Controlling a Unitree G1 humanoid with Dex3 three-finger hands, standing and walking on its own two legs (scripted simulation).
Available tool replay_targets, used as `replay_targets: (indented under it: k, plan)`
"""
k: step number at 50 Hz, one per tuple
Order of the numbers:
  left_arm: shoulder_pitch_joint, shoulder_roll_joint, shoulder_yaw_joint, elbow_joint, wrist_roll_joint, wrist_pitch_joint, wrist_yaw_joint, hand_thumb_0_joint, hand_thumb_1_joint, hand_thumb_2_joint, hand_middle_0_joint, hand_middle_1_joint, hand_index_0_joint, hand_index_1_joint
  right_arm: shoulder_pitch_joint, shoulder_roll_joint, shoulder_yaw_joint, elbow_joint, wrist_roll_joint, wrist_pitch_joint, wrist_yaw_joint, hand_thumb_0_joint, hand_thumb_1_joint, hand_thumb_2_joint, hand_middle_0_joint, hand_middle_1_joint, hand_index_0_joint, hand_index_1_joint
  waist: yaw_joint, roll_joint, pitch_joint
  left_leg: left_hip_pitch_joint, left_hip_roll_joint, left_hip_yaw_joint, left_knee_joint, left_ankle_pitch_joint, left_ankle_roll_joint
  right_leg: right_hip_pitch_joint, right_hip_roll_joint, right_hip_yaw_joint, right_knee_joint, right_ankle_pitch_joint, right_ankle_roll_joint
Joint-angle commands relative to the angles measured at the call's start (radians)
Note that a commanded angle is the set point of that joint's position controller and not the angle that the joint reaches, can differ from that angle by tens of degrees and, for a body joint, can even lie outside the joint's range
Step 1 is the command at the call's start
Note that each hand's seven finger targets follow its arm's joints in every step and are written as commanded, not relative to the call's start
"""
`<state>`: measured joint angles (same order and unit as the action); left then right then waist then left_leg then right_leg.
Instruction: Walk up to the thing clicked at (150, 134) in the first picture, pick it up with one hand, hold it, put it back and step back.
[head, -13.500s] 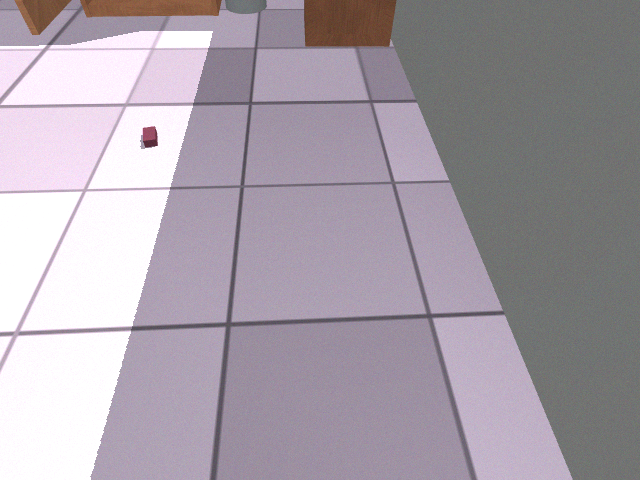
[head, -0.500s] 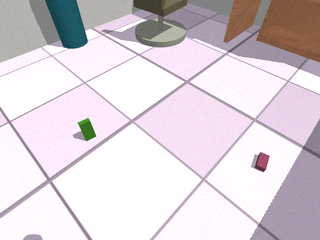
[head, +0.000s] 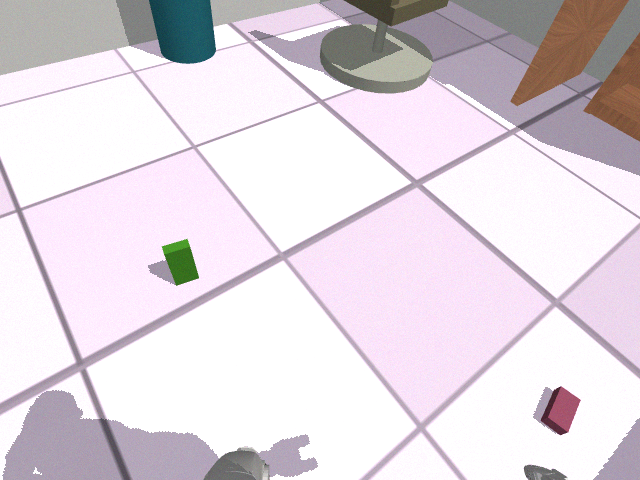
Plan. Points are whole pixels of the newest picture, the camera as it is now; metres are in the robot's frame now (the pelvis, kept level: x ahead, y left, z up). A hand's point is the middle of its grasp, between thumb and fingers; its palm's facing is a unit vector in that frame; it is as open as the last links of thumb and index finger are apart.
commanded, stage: walk up
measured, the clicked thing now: (560, 410) +0.46 -0.77 -0.73
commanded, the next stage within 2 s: none
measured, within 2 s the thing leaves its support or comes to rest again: neither
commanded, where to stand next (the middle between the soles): +0.91 +0.00 m, yaw -3 degrees
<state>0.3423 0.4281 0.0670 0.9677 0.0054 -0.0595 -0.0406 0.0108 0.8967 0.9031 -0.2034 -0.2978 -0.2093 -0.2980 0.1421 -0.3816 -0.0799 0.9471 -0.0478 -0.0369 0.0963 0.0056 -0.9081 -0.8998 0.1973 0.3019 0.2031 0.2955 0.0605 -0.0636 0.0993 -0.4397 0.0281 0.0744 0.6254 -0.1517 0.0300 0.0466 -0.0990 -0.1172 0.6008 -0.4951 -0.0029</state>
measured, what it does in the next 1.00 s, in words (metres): walks ahead: right foot, then left foot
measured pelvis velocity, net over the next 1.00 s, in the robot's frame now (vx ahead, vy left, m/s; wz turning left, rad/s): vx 0.47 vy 0.01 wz -0.02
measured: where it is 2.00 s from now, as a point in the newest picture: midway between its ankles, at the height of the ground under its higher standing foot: (318, 292)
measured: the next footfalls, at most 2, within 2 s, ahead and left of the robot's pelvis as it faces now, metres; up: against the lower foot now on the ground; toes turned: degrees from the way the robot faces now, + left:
right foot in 0.44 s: +0.40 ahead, -0.14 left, +0.00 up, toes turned -5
left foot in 0.90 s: +0.59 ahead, +0.12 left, +0.00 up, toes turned +4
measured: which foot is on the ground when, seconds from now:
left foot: down 0.00-0.46, up 0.48-0.88, down 0.90-1.00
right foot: down 0.00-0.00, up 0.02-0.42, down 0.44-0.94, up 0.96-1.00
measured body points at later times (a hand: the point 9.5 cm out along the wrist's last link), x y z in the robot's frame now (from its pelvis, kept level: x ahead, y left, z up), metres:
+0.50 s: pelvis +0.27 -0.03 +0.00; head +0.29 -0.06 +0.45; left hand +0.38 +0.29 -0.08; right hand +0.29 -0.35 -0.13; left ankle +0.12 +0.11 -0.68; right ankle +0.36 -0.13 -0.72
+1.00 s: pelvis +0.47 +0.01 +0.01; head +0.49 +0.04 +0.45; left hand +0.50 +0.34 -0.12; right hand +0.58 -0.31 -0.08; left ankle +0.55 +0.12 -0.72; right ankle +0.38 -0.13 -0.67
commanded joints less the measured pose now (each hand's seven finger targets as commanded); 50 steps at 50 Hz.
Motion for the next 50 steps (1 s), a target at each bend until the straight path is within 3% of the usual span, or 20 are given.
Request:
replay_targets:
  k: [1,3,5,12,16,20,22,23,24,25,28,31,37,41,43,45,46,47,48,50]
  plan:
    - [-0.007,0.253,0.036,-0.12,-0.016,-0.022,0.033,0.0,0.9,0.9,-0.2,-0.3,-0.2,-0.3,0.292,-0.394,-0.131,-0.062,0.045,-0.04,-0.044,0.0,-0.9,-0.9,0.2,0.3,0.2,0.3,-0.188,0.289,-0.329,0.774,0.393,-0.764,-0.323,-0.171,0.284,-0.687,0.106,0.209,0.654,-0.046,-0.069]
    - [-0.027,0.227,0.019,-0.116,-0.026,-0.027,0.023,0.0,0.9,0.9,-0.2,-0.3,-0.2,-0.3,0.159,-0.311,-0.09,-0.102,0.058,-0.04,-0.062,0.0,-0.9,-0.9,0.2,0.3,0.2,0.3,-0.119,0.15,-0.21,0.54,0.293,-0.398,-0.306,0.082,0.176,-0.614,0.047,0.268,0.637,0.121,-0.065]
    - [0.039,0.19,0.019,-0.094,-0.037,-0.016,0.011,0.0,0.9,0.9,-0.2,-0.3,-0.2,-0.3,0.119,-0.261,-0.063,-0.116,0.059,-0.048,-0.068,0.0,-0.9,-0.9,0.2,0.3,0.2,0.3,-0.066,0.169,-0.137,0.4,0.233,-0.23,-0.332,0.217,0.124,-0.54,0.03,0.238,0.537,0.188,-0.046]
    - [-0.09,0.156,0.026,-0.151,-0.003,0.001,-0.028,0.0,0.9,0.9,-0.2,-0.3,-0.2,-0.3,0.119,-0.26,-0.057,-0.154,0.045,-0.081,-0.062,0.0,-0.9,-0.9,0.2,0.3,0.2,0.3,-0.071,0.175,0.043,0.29,0.211,-0.087,-0.423,0.255,0.182,-0.605,0.001,0.15,0.251,0.323,0.01]
    - [-0.171,0.138,0.031,-0.173,0.001,-0.011,-0.046,0.0,0.9,0.9,-0.2,-0.3,-0.2,-0.3,0.123,-0.262,-0.054,-0.167,0.043,-0.076,-0.059,0.0,-0.9,-0.9,0.2,0.3,0.2,0.3,-0.085,0.197,0.015,0.266,0.187,-0.05,-0.372,0.204,0.15,-0.436,0.001,0.089,0.014,0.46,-0.018]
    - [-0.087,0.175,0.053,-0.138,0.004,-0.012,-0.036,0.0,0.9,0.9,-0.2,-0.3,-0.2,-0.3,0.118,-0.284,-0.061,-0.187,0.043,-0.064,-0.07,0.0,-0.9,-0.9,0.2,0.3,0.2,0.3,-0.029,0.131,-0.07,0.259,0.218,-0.103,-0.212,0.17,0.136,-0.263,0.033,0.069,-0.005,0.388,-0.049]
    - [0.092,0.245,0.086,-0.1,0.007,-0.032,-0.013,0.0,0.9,0.9,-0.2,-0.3,-0.2,-0.3,0.199,-0.211,-0.031,-0.187,0.036,-0.063,-0.068,0.0,-0.9,-0.9,0.2,0.3,0.2,0.3,0.056,-0.073,-0.22,0.174,0.099,-0.019,0.228,0.196,0.076,0.021,0.025,0.135,-0.089,0.253,-0.083]
    - [0.154,0.322,0.106,-0.103,0.016,-0.04,-0.001,0.0,0.9,0.9,-0.2,-0.3,-0.2,-0.3,0.267,-0.146,-0.01,-0.196,0.042,-0.06,-0.064,0.0,-0.9,-0.9,0.2,0.3,0.2,0.3,0.049,-0.284,-0.26,0.002,-0.025,0.006,0.452,-0.221,0.04,0.13,-0.198,0.476,-0.184,0.157,-0.128]
    - [0.143,0.358,0.108,-0.115,0.001,-0.039,0.0,0.0,0.9,0.9,-0.2,-0.3,-0.2,-0.3,0.262,-0.216,-0.023,-0.187,0.05,-0.054,-0.069,0.0,-0.9,-0.9,0.2,0.3,0.2,0.3,0.045,-0.243,-0.228,-0.167,-0.083,-0.049,0.569,-0.378,0.015,0.198,-0.323,0.783,-0.304,0.221,-0.228]
    - [0.091,0.352,0.106,-0.128,-0.015,-0.037,0.008,0.0,0.9,0.9,-0.2,-0.3,-0.2,-0.3,0.218,-0.27,-0.031,-0.165,0.043,-0.048,-0.081,0.0,-0.9,-0.9,0.2,0.3,0.2,0.3,0.042,-0.175,-0.198,-0.198,-0.024,-0.103,0.653,-0.371,0.015,0.142,-0.351,0.806,-0.307,0.247,-0.283]
    - [-0.015,0.255,0.07,-0.151,-0.023,-0.041,0.022,0.0,0.9,0.9,-0.2,-0.3,-0.2,-0.3,0.193,-0.23,-0.026,-0.134,0.067,-0.04,-0.071,0.0,-0.9,-0.9,0.2,0.3,0.2,0.3,-0.028,-0.073,-0.065,-0.098,0.026,-0.174,0.587,-0.206,0.02,-0.14,-0.201,0.427,-0.317,0.477,-0.184]
    - [-0.048,0.214,0.058,-0.169,-0.016,-0.054,0.019,0.0,0.9,0.9,-0.2,-0.3,-0.2,-0.3,0.231,-0.211,-0.031,-0.119,0.049,-0.022,-0.049,0.0,-0.9,-0.9,0.2,0.3,0.2,0.3,-0.062,-0.057,-0.059,-0.03,0.03,-0.132,0.471,-0.12,0.007,-0.221,-0.116,0.253,-0.321,0.523,-0.179]
    - [-0.008,0.24,0.066,-0.193,0.002,-0.058,0.011,0.0,0.9,0.9,-0.2,-0.3,-0.2,-0.3,0.065,-0.194,-0.035,-0.169,0.028,-0.017,-0.023,0.0,-0.9,-0.9,0.2,0.3,0.2,0.3,-0.02,-0.051,-0.016,-0.083,0.085,-0.087,0.122,-0.056,-0.045,-0.225,-0.128,0.196,-0.374,0.27,-0.212]
    - [0.023,0.253,0.064,-0.187,0.001,-0.053,0.008,0.0,0.9,0.9,-0.2,-0.3,-0.2,-0.3,0.018,-0.178,-0.038,-0.177,0.023,-0.038,-0.02,0.0,-0.9,-0.9,0.2,0.3,0.2,0.3,-0.004,-0.055,-0.037,0.028,0.062,-0.041,-0.03,0.015,-0.022,-0.205,-0.147,0.179,-0.286,0.429,-0.191]
    - [-0.014,0.267,0.064,-0.198,0.001,-0.048,0.009,0.0,0.9,0.9,-0.2,-0.3,-0.2,-0.3,0.073,-0.191,-0.046,-0.157,0.025,-0.045,-0.023,0.0,-0.9,-0.9,0.2,0.3,0.2,0.3,-0.048,-0.04,-0.062,0.159,0.057,-0.03,-0.076,0.015,-0.003,-0.264,-0.166,0.198,-0.234,0.374,-0.182]
    - [-0.007,0.22,0.041,-0.208,0.006,-0.043,0.012,0.0,0.9,0.9,-0.2,-0.3,-0.2,-0.3,0.231,-0.251,-0.071,-0.1,0.016,-0.053,-0.035,0.0,-0.9,-0.9,0.2,0.3,0.2,0.3,-0.13,0.107,-0.142,0.413,0.01,-0.018,-0.09,-0.065,0.033,-0.37,-0.077,0.123,0.023,0.414,-0.14]
    - [0.037,0.164,0.02,-0.213,0.0,-0.039,0.013,0.0,0.9,0.9,-0.2,-0.3,-0.2,-0.3,0.318,-0.314,-0.091,-0.087,0.002,-0.059,-0.046,0.0,-0.9,-0.9,0.2,0.3,0.2,0.3,-0.171,0.293,-0.184,0.531,0.129,-0.198,-0.202,-0.267,0.081,-0.502,0.01,0.059,0.308,0.354,-0.105]
    - [0.076,0.104,0.007,-0.216,-0.009,-0.034,0.01,0.0,0.9,0.9,-0.2,-0.3,-0.2,-0.3,0.324,-0.372,-0.099,-0.118,0.006,-0.065,-0.055,0.0,-0.9,-0.9,0.2,0.3,0.2,0.3,-0.147,0.409,-0.189,0.604,0.361,-0.652,-0.329,-0.403,0.144,-0.711,0.147,0.096,0.503,-0.034,-0.054]
    - [0.078,0.225,0.036,-0.18,-0.004,-0.019,0.029,0.0,0.9,0.9,-0.2,-0.3,-0.2,-0.3,0.278,-0.381,-0.101,-0.13,0.041,-0.061,-0.054,0.0,-0.9,-0.9,0.2,0.3,0.2,0.3,-0.144,0.282,-0.167,0.543,0.418,-0.732,-0.38,-0.451,0.223,-0.713,0.1,0.175,0.579,-0.051,-0.066]
    - [0.032,0.24,0.03,-0.163,-0.004,-0.023,0.026,0.0,0.9,0.9,-0.2,-0.3,-0.2,-0.3,0.208,-0.32,-0.078,-0.146,0.055,-0.057,-0.061,0.0,-0.9,-0.9,0.2,0.3,0.2,0.3,-0.113,0.181,-0.07,0.403,0.349,-0.514,-0.376,-0.201,0.201,-0.681,0.059,0.241,0.593,0.055,-0.061]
